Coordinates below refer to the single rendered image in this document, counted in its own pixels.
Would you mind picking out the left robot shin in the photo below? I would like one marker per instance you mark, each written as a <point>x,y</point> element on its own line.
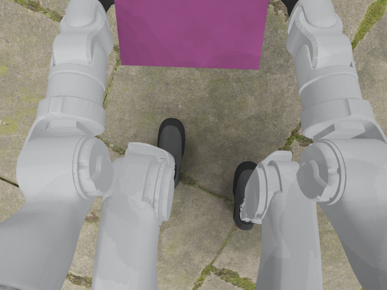
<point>139,148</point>

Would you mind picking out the robot left hand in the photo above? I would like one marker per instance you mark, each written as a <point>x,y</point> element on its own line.
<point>106,4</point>

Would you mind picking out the left robot forearm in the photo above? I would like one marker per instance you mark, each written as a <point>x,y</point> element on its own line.
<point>77,75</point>

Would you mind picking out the robot right hand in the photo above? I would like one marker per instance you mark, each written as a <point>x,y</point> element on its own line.
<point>290,5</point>

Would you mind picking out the right robot upper arm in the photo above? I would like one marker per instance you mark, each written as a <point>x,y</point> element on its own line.
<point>348,179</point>

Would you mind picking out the left robot upper arm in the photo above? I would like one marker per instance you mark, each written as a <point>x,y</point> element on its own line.
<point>60,177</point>

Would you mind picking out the right robot forearm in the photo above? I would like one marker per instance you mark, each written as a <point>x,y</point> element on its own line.
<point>326,75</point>

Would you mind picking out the robot left thigh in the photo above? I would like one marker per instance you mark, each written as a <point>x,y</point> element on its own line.
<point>127,241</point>

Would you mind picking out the carton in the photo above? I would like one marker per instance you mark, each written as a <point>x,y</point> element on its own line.
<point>191,33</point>

